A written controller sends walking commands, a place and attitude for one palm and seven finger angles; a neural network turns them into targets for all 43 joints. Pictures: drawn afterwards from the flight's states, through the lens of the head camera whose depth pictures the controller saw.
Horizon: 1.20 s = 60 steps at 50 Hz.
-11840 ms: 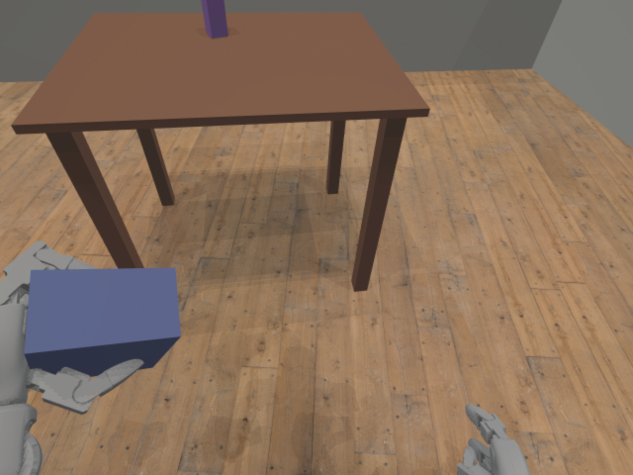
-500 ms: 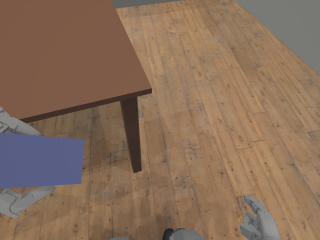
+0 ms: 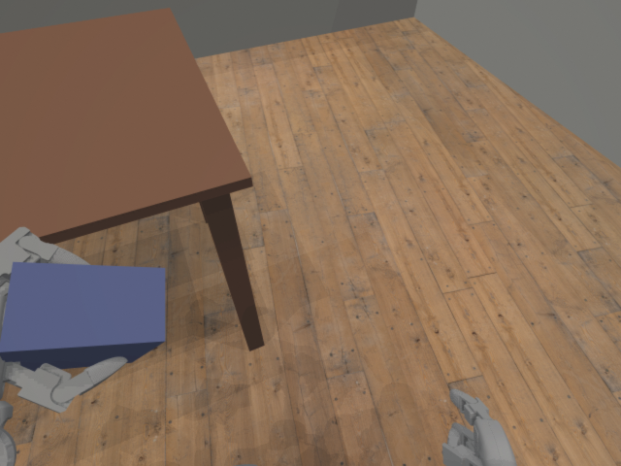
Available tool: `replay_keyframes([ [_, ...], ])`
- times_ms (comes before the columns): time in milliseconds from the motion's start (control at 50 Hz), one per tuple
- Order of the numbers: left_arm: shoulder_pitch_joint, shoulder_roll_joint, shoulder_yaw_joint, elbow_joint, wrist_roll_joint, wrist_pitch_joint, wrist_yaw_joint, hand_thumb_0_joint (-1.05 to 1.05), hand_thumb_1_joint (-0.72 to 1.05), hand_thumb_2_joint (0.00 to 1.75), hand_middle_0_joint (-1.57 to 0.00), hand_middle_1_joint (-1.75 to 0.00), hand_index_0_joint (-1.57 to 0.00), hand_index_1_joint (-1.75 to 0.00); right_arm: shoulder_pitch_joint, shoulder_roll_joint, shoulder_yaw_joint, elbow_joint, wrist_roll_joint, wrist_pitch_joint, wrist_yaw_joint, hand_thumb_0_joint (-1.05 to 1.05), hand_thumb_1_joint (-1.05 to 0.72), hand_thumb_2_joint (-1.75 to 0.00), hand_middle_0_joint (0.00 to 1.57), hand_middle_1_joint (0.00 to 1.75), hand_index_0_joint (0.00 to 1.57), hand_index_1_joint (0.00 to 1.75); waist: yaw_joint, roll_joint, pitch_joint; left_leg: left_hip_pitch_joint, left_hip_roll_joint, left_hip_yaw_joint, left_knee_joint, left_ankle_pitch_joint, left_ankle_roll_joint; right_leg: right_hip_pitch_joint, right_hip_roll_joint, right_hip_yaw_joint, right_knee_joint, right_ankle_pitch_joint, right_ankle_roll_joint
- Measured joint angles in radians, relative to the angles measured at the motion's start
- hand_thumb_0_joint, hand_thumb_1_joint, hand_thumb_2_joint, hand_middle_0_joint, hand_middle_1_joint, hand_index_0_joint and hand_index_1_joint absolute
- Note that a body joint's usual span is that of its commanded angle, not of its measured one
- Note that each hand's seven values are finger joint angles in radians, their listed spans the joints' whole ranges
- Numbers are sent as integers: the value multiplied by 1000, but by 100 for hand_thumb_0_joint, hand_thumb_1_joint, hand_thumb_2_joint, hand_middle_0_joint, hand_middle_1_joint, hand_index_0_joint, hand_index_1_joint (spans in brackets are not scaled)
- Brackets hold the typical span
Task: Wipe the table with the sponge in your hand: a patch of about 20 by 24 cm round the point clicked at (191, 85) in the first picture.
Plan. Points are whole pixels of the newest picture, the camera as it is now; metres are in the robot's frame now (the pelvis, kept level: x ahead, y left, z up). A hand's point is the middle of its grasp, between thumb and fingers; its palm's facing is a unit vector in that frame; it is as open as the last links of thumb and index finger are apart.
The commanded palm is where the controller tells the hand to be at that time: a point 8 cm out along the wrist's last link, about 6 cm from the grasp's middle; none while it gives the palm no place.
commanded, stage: come to a stop and stand still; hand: left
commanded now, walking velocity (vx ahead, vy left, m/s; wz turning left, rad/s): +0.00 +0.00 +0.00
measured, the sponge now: (105, 321) +0.23 +0.20 +0.14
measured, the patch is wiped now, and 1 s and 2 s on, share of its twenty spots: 0.00 0.00 0.00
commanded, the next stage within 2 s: look again from close up in 0.80 s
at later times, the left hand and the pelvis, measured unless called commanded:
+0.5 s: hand (66, 375) +0.18 +0.21 +0.16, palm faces +0.27 -0.86 -0.44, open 10.8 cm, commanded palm +0.11 +0.27 +0.18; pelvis -0.06 -0.01 +0.00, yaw -1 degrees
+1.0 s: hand (46, 385) +0.17 +0.24 +0.14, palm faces +0.30 -0.87 -0.39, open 10.8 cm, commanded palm +0.11 +0.27 +0.18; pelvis -0.06 +0.00 +0.01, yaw -1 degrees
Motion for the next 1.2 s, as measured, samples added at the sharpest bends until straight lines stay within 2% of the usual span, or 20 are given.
replay_keyframes([
  [60,29,12,21,-7,1,-4,7,0,-56,103,-64,-139,-64,-138,19,-24,-14,-12,-4,4,-9,1,-91,-90,20,30,20,30,2,-3,2,57,-6,9,-165,88,5,-3,12,-12,-10,10,3],
  [100,22,10,21,-10,-1,1,13,0,-56,103,-64,-139,-64,-138,28,-31,-26,-5,-6,1,-18,1,-91,-90,20,30,20,30,13,-18,11,103,-12,16,-254,126,41,-6,11,-14,11,2,9],
  [160,-3,1,11,0,4,11,22,-1,-56,103,-64,-139,-64,-138,41,-24,-31,-4,-8,-8,-22,1,-91,-90,20,30,20,30,44,-62,13,122,-27,37,-276,138,65,-12,-3,17,48,-31,32],
  [240,-49,-13,-18,3,20,12,23,-1,-56,103,-64,-139,-64,-138,46,-11,-27,-12,-21,-50,-15,1,-91,-90,20,30,20,30,49,-50,9,115,-17,20,-292,164,63,-32,-2,44,172,-145,50],
  [260,-104,24,-8,20,49,0,-5,-1,-56,103,-64,-139,-64,-138,63,-3,-39,-18,-33,-84,-6,1,-91,-90,20,30,20,30,72,-48,3,92,-13,17,-279,166,61,-34,-4,52,151,-94,42],
  [280,-197,95,21,63,72,-29,-32,-1,-56,103,-65,-139,-65,-138,79,5,-48,-23,-36,-117,3,1,-91,-90,20,30,20,30,100,-59,6,60,-16,16,-246,160,56,-29,-12,81,100,-7,8],
  [300,-287,154,63,111,72,-53,-43,-1,-56,103,-65,-139,-65,-138,71,9,-40,-16,-34,-135,13,1,-91,-90,20,30,20,30,114,-75,17,33,-23,18,-210,150,51,-25,-18,106,76,-7,9],
  [320,-361,174,101,161,61,-68,-45,-1,-56,103,-65,-139,-65,-138,45,8,-27,1,-30,-141,20,1,-91,-90,20,30,20,30,117,-72,38,29,-18,18,-199,154,46,-32,-13,112,87,-28,23],
  [360,-430,160,153,233,22,-61,-36,-1,-56,102,-65,-139,-65,-138,5,9,-11,14,-18,-143,38,1,-91,-90,20,30,20,30,98,-56,64,46,-12,23,-224,181,43,-28,-7,120,85,-32,45],
  [400,-402,100,154,233,-8,-29,-29,-1,-56,102,-65,-139,-65,-138,6,10,-13,-16,0,-147,67,1,-91,-90,20,30,20,30,72,-30,59,52,-12,33,-245,193,48,-31,-5,130,74,-14,50],
  [460,-233,1,63,141,-13,-5,-46,-1,-56,102,-65,-139,-65,-138,21,5,-7,-56,12,-146,91,1,-91,-90,20,30,20,30,30,5,40,55,-5,38,-251,199,53,-25,1,135,56,4,57],
  [520,-53,-37,-47,65,-2,-6,-80,-1,-56,102,-65,-139,-65,-138,41,8,6,-67,8,-130,78,1,-91,-90,20,30,20,30,8,2,16,59,3,35,-256,202,46,-17,10,134,39,16,52],
  [600,25,-10,-69,52,3,-4,-93,-1,-56,102,-65,-138,-65,-137,70,5,10,-55,-4,-108,32,1,-91,-90,20,30,20,30,35,-31,6,62,1,7,-267,210,42,-8,27,133,14,36,40],
  [720,-150,4,24,138,12,0,-43,-1,-56,103,-65,-138,-65,-137,90,-28,0,-30,-7,-119,1,2,-91,-90,20,30,20,30,83,-37,20,81,-3,-13,-310,240,40,17,30,121,-25,43,31],
  [780,-196,-20,39,144,13,-8,-26,-1,-56,103,-65,-138,-65,-137,87,-36,-1,-26,-9,-132,7,2,-91,-90,20,30,20,30,83,-29,9,86,-7,-18,-318,235,41,33,27,120,-57,83,36],
  [880,-157,-62,-30,129,15,-15,-36,-1,-56,103,-66,-138,-66,-137,74,-35,3,-23,-13,-135,15,2,-91,-90,20,30,20,30,68,-13,-35,77,-12,-35,-307,218,39,45,35,128,-97,92,47],
  [960,-130,-45,-63,157,22,-7,-53,-1,-56,103,-66,-138,-66,-137,62,-12,10,-26,-13,-127,12,2,-91,-90,20,30,20,30,50,-32,-35,96,-26,-29,-335,245,54,50,24,138,-98,84,55],
  [1020,-119,-10,-42,159,25,3,-54,-1,-56,103,-66,-138,-66,-137,64,8,22,-41,-15,-126,8,1,-91,-90,20,30,20,30,44,-59,-22,108,-43,-22,-366,251,60,41,10,146,-83,68,49],
  [1120,-110,19,8,84,15,1,-39,-1,-56,102,-66,-138,-66,-137,58,18,37,-44,-22,-138,17,1,-91,-90,20,30,20,30,57,-64,12,107,-46,-32,-359,242,58,46,6,137,-80,57,59],
  [1200,-100,3,7,33,6,-20,-31,-1,-56,102,-66,-138,-66,-137,41,9,33,-25,-23,-135,27,1,-91,-90,20,30,20,30,71,-46,6,104,-36,-38,-342,223,54,62,16,132,-102,59,57],
])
